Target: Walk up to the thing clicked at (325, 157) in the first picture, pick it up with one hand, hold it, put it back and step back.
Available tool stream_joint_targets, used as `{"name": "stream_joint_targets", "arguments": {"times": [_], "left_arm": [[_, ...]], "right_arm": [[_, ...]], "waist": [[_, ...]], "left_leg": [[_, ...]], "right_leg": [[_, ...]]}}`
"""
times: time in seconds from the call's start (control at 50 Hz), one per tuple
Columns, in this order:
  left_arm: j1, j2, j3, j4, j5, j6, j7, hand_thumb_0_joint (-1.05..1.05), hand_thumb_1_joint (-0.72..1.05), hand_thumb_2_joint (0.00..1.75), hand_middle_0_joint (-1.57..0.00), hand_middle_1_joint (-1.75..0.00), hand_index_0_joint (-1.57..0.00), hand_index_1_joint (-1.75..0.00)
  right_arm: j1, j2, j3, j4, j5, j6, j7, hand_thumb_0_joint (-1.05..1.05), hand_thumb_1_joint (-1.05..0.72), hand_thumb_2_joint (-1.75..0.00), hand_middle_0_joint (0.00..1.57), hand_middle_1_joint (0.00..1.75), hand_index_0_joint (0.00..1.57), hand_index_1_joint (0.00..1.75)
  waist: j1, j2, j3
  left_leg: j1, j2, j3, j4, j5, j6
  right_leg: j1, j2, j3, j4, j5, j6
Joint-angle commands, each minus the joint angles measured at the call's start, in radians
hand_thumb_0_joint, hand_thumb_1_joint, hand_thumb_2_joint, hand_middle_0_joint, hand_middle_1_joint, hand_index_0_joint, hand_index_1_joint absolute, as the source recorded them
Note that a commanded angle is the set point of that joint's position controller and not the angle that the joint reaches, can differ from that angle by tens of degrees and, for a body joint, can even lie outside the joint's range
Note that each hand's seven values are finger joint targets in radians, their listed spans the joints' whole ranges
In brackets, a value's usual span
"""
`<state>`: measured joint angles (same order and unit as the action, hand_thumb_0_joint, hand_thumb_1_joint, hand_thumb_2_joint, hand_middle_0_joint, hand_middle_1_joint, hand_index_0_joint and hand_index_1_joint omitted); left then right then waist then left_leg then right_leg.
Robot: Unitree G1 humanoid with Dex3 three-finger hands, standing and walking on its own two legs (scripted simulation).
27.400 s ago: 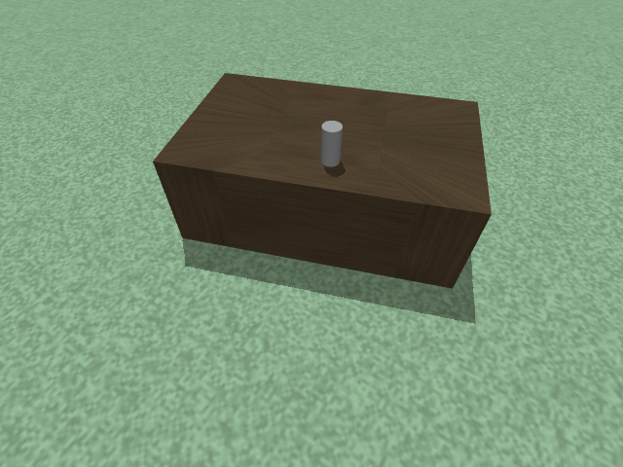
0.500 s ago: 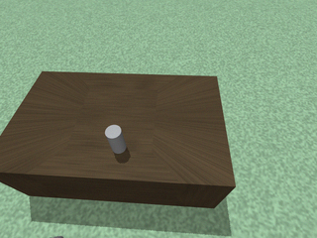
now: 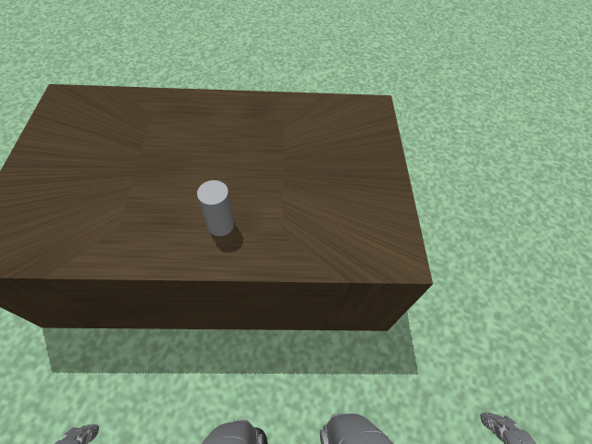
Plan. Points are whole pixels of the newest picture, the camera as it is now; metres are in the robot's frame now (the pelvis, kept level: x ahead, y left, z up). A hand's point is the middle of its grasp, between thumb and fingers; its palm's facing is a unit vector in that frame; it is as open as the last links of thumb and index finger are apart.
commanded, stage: step back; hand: left
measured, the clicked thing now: (217, 209) +0.62 +0.18 -0.27
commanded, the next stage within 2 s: none
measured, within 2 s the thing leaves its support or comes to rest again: neither
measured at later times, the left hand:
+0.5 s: hand out of the picture +0.00 +0.26 -0.15, palm faces +0.02 -0.92 -0.38, open 7.4 cm
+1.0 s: hand out of the picture -0.17 +0.23 -0.13, palm faces -0.02 -0.90 -0.43, open 7.4 cm
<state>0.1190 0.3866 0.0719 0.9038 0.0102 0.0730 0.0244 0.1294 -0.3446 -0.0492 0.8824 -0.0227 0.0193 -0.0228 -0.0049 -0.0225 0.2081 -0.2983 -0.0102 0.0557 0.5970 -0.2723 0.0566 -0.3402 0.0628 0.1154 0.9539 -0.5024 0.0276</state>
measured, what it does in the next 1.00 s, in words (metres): walks backwards: right foot, then left foot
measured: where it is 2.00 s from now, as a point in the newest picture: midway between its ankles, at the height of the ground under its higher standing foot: outside the picture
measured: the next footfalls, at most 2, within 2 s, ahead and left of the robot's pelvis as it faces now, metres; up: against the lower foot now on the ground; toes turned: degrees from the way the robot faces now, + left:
right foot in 0.10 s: -0.01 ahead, -0.13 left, +0.00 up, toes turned +2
left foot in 0.42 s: -0.09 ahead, +0.11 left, +0.00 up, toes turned -1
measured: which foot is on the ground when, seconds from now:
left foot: down 0.00-0.12, up 0.14-0.40, down 0.42-0.80, up 0.82-1.00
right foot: up 0.00-0.08, down 0.10-0.44, up 0.46-0.76, down 0.78-1.00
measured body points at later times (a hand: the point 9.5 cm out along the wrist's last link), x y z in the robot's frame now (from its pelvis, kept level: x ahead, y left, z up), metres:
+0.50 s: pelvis -0.13 +0.00 -0.01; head -0.06 +0.01 +0.44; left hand +0.00 +0.31 -0.12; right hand -0.02 -0.32 -0.12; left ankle -0.13 +0.11 -0.73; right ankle -0.08 -0.13 -0.70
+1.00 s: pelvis -0.27 -0.04 +0.00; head -0.22 -0.06 +0.44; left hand -0.17 +0.27 -0.11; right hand -0.18 -0.36 -0.13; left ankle -0.29 +0.09 -0.68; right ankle -0.24 -0.17 -0.73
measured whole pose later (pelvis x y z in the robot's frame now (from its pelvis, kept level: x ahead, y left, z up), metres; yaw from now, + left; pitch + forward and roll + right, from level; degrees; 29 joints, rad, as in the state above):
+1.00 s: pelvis -0.27 -0.04 +0.00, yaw -1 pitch -2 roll +1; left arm 0.17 0.36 0.06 0.81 0.04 0.05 0.01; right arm 0.18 -0.42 -0.05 0.85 0.00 0.04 -0.03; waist 0.01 0.02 0.15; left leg -0.41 -0.09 -0.09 1.02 -0.51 -0.01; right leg -0.32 -0.03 0.04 0.65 -0.29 0.00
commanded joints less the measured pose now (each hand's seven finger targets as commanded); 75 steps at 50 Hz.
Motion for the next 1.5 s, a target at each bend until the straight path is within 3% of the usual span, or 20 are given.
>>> {"name": "stream_joint_targets", "arguments": {"times": [0.0,0.08,0.12,0.2,0.38,0.44,0.5,0.72,0.76,0.78,0.8,0.86,1.02,1.06,1.1,1.18,1.36,1.4,1.44,1.48], "left_arm": [[0.04,0.16,0.05,-0.081,0.005,-0.047,-0.003,0.0,0.9,0.9,-0.2,-0.3,-0.2,-0.3],[0.135,0.225,0.069,-0.057,0.03,-0.062,-0.004,0.0,0.9,0.9,-0.2,-0.3,-0.2,-0.3],[0.039,0.324,0.088,-0.119,0.025,-0.066,-0.009,0.0,0.9,0.9,-0.2,-0.3,-0.2,-0.3],[-0.042,0.219,0.068,-0.164,0.017,-0.063,0.007,0.0,0.9,0.9,-0.2,-0.3,-0.2,-0.3],[0.016,0.212,0.052,-0.208,0.007,-0.026,-0.005,0.0,0.9,0.9,-0.2,-0.3,-0.2,-0.3],[-0.069,0.2,0.063,-0.225,0.016,-0.026,0.01,0.0,0.9,0.9,-0.2,-0.3,-0.2,-0.3],[0.028,0.187,0.067,-0.171,-0.005,-0.023,0.006,0.0,0.9,0.9,-0.2,-0.3,-0.2,-0.3],[0.157,0.153,0.062,-0.11,0.013,-0.052,-0.015,0.0,0.9,0.9,-0.2,-0.3,-0.2,-0.3],[0.176,0.261,0.09,-0.107,0.037,-0.064,-0.015,0.0,0.9,0.9,-0.2,-0.3,-0.2,-0.3],[0.098,0.366,0.109,-0.139,0.025,-0.055,-0.017,0.0,0.9,0.9,-0.2,-0.3,-0.2,-0.3],[0.042,0.368,0.105,-0.171,0.029,-0.06,-0.014,0.0,0.9,0.9,-0.2,-0.3,-0.2,-0.3],[-0.068,0.249,0.076,-0.184,0.028,-0.061,0.0,0.0,0.9,0.9,-0.2,-0.3,-0.2,-0.3],[-0.005,0.238,0.06,-0.201,0.014,-0.036,0.008,0.0,0.9,0.9,-0.2,-0.3,-0.2,-0.3],[0.025,0.189,0.039,-0.21,0.007,-0.023,0.0,0.0,0.9,0.9,-0.2,-0.3,-0.2,-0.3],[-0.066,0.211,0.059,-0.214,0.009,-0.022,0.019,0.0,0.9,0.9,-0.2,-0.3,-0.2,-0.3],[0.065,0.206,0.06,-0.14,-0.007,-0.018,0.009,0.0,0.9,0.9,-0.2,-0.3,-0.2,-0.3],[0.16,0.169,0.048,-0.081,0.011,-0.046,-0.011,0.0,0.9,0.9,-0.2,-0.3,-0.2,-0.3],[0.191,0.222,0.064,-0.06,0.031,-0.058,-0.007,0.0,0.9,0.9,-0.2,-0.3,-0.2,-0.3],[0.099,0.402,0.105,-0.119,0.039,-0.055,-0.006,0.0,0.9,0.9,-0.2,-0.3,-0.2,-0.3],[-0.032,0.294,0.072,-0.147,0.026,-0.066,0.004,0.0,0.9,0.9,-0.2,-0.3,-0.2,-0.3]], "right_arm": [[0.021,-0.288,-0.07,-0.072,0.001,-0.004,-0.011,0.0,-0.9,-0.9,0.2,0.3,0.2,0.3],[-0.038,-0.258,-0.06,-0.096,0.021,0.005,-0.002,0.0,-0.9,-0.9,0.2,0.3,0.2,0.3],[-0.093,-0.22,-0.056,-0.095,0.02,0.014,-0.011,0.0,-0.9,-0.9,0.2,0.3,0.2,0.3],[0.006,-0.233,-0.045,-0.055,0.033,0.003,-0.01,0.0,-0.9,-0.9,0.2,0.3,0.2,0.3],[0.09,-0.207,-0.059,-0.052,-0.002,-0.02,-0.005,0.0,-0.9,-0.9,0.2,0.3,0.2,0.3],[0.029,-0.406,-0.105,-0.088,-0.016,-0.027,0.006,0.0,-0.9,-0.9,0.2,0.3,0.2,0.3],[-0.053,-0.292,-0.064,-0.101,-0.01,-0.033,-0.01,0.0,-0.9,-0.9,0.2,0.3,0.2,0.3],[-0.012,-0.317,-0.076,-0.144,0.001,0.004,-0.003,0.0,-0.9,-0.9,0.2,0.3,0.2,0.3],[-0.007,-0.242,-0.053,-0.16,0.015,0.011,0.001,0.0,-0.9,-0.9,0.2,0.3,0.2,0.3],[-0.059,-0.219,-0.055,-0.174,0.021,0.011,-0.015,0.0,-0.9,-0.9,0.2,0.3,0.2,0.3],[-0.057,-0.257,-0.068,-0.159,0.018,0.017,-0.02,0.0,-0.9,-0.9,0.2,0.3,0.2,0.3],[0.041,-0.242,-0.056,-0.102,0.029,0.007,-0.013,0.0,-0.9,-0.9,0.2,0.3,0.2,0.3],[0.114,-0.209,-0.051,-0.079,-0.001,-0.014,-0.006,0.0,-0.9,-0.9,0.2,0.3,0.2,0.3],[0.115,-0.273,-0.074,-0.073,-0.016,-0.021,-0.008,0.0,-0.9,-0.9,0.2,0.3,0.2,0.3],[0.058,-0.435,-0.101,-0.105,-0.018,-0.019,0.005,0.0,-0.9,-0.9,0.2,0.3,0.2,0.3],[-0.053,-0.296,-0.06,-0.115,-0.015,-0.023,-0.012,0.0,-0.9,-0.9,0.2,0.3,0.2,0.3],[-0.023,-0.321,-0.067,-0.128,-0.005,0.02,0.003,0.0,-0.9,-0.9,0.2,0.3,0.2,0.3],[-0.026,-0.25,-0.045,-0.133,0.006,0.026,0.008,0.0,-0.9,-0.9,0.2,0.3,0.2,0.3],[-0.084,-0.22,-0.051,-0.166,0.008,0.026,-0.016,0.0,-0.9,-0.9,0.2,0.3,0.2,0.3],[-0.021,-0.252,-0.056,-0.117,0.016,0.026,-0.014,0.0,-0.9,-0.9,0.2,0.3,0.2,0.3]], "waist": [[-0.02,0.161,-0.298],[0.022,-0.013,-0.292],[0.054,-0.249,-0.169],[0.009,-0.103,-0.187],[0.002,-0.111,-0.263],[-0.06,0.248,-0.227],[0.034,0.137,-0.215],[0.026,0.21,-0.324],[0.026,-0.024,-0.283],[0.067,-0.272,-0.231],[0.053,-0.239,-0.161],[-0.015,-0.122,-0.164],[0.011,-0.157,-0.268],[0.019,-0.005,-0.282],[-0.047,0.248,-0.226],[0.055,0.141,-0.21],[0.034,0.234,-0.327],[0.04,0.101,-0.289],[0.1,-0.253,-0.177],[0.002,-0.067,-0.138]], "left_leg": [[0.262,0.255,-0.267,-0.073,0.513,0.152],[-0.041,0.161,-0.204,0.048,0.189,0.027],[-0.101,-0.08,-0.131,0.453,-0.357,-0.058],[-0.132,-0.117,-0.193,0.587,-0.243,-0.069],[0.117,-0.004,-0.082,-0.218,0.121,-0.044],[0.029,0.439,-0.607,-0.284,0.385,0.249],[0.094,0.292,-0.332,-0.185,0.531,0.169],[0.134,0.209,-0.223,0.003,0.413,0.113],[-0.193,0.06,-0.186,0.15,0.057,-0.007],[-0.2,-0.089,-0.115,0.392,-0.32,-0.055],[-0.152,-0.059,-0.214,0.557,-0.355,-0.063],[-0.166,-0.104,-0.206,0.611,-0.219,-0.057],[-0.018,-0.037,-0.036,-0.089,-0.059,-0.051],[0.164,0.125,-0.274,-0.219,0.199,0.013],[-0.043,0.435,-0.658,-0.291,0.329,0.257],[-0.002,0.28,-0.316,-0.185,0.425,0.177],[0.121,0.237,-0.256,-0.081,0.333,0.129],[-0.1,0.127,-0.214,0.05,0.089,0.027],[-0.235,-0.068,-0.202,0.457,-0.36,-0.07],[-0.206,-0.091,-0.276,0.598,-0.241,-0.071]], "right_leg": [[0.011,-0.036,-0.066,-0.268,0.053,-0.024],[0.223,-0.17,0.121,-0.499,0.405,-0.117],[0.022,-0.445,0.438,-0.617,0.588,-0.35],[0.094,-0.286,0.143,-0.506,0.76,-0.258],[0.158,-0.216,0.095,-0.315,0.631,-0.15],[-0.074,0.033,0.054,0.139,-0.146,-0.039],[-0.145,0.041,0.091,0.335,-0.031,-0.046],[0.165,-0.029,-0.128,-0.539,0.255,-0.04],[0.282,-0.207,0.174,-0.55,0.299,-0.109],[0.054,-0.436,0.392,-0.638,0.35,-0.3],[-0.104,-0.492,0.453,-0.661,0.373,-0.342],[-0.004,-0.297,0.121,-0.512,0.573,-0.239],[0.242,-0.271,0.071,-0.31,0.702,-0.189],[0.013,-0.177,0.035,-0.198,0.422,-0.103],[-0.074,0.006,0.02,0.175,-0.178,-0.04],[-0.113,0.023,0.06,0.364,-0.018,-0.04],[0.129,-0.037,-0.135,-0.442,0.15,-0.036],[0.231,-0.132,0.038,-0.561,0.204,-0.074],[-0.054,-0.518,0.467,-0.675,0.287,-0.335],[-0.061,-0.385,0.215,-0.569,0.474,-0.268]]}}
